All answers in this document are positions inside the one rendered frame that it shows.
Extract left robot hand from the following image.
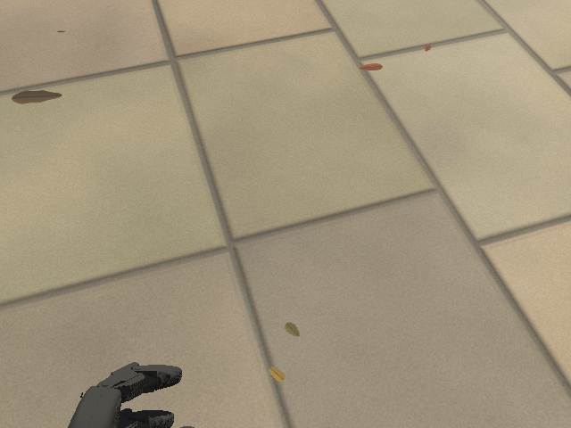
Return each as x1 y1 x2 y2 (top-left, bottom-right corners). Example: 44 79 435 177
68 362 194 428

